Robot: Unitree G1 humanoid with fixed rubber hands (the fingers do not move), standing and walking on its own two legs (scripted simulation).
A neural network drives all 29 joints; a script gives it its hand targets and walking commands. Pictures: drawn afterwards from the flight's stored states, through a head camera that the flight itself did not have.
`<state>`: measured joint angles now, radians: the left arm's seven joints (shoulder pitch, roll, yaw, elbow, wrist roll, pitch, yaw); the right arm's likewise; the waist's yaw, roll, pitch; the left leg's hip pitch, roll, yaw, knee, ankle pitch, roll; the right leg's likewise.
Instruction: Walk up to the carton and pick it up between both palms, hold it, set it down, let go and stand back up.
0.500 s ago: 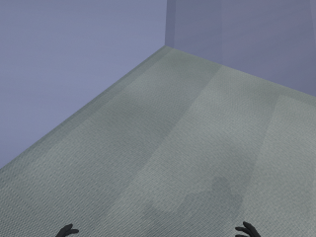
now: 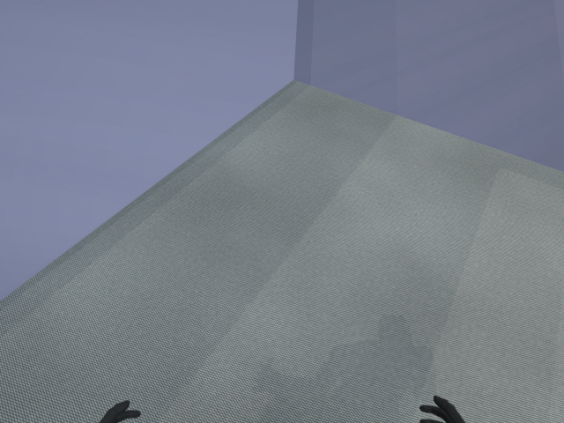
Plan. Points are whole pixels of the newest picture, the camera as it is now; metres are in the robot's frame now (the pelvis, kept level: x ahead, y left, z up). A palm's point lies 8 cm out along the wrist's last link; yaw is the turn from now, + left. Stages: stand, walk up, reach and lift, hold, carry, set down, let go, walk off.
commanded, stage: stand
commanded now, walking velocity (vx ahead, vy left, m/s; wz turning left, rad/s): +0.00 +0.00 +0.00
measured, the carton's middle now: out of the picture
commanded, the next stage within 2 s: walk up in 0.52 s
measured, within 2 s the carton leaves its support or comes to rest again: neither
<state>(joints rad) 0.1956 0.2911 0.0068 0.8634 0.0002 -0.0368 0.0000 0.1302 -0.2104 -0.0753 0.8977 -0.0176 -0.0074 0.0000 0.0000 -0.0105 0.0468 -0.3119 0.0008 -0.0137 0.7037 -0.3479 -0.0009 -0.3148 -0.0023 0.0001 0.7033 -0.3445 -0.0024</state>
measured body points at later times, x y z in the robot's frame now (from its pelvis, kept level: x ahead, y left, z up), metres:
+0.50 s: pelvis +0.00 +0.00 +0.00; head +0.00 +0.00 +0.45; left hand +0.11 +0.27 -0.12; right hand +0.13 -0.25 -0.12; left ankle +0.02 +0.12 -0.72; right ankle +0.02 -0.12 -0.72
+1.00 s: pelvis -0.03 -0.07 -0.01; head +0.02 -0.05 +0.44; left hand +0.07 +0.26 -0.13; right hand +0.11 -0.34 -0.13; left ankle +0.02 +0.12 -0.72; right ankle -0.02 -0.17 -0.69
